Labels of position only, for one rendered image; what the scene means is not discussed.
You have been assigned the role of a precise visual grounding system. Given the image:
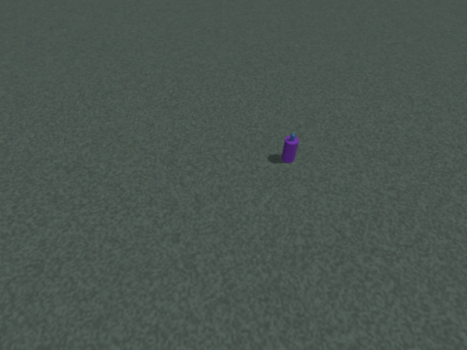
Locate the bottle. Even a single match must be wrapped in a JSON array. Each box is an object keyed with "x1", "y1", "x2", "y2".
[{"x1": 282, "y1": 133, "x2": 298, "y2": 163}]

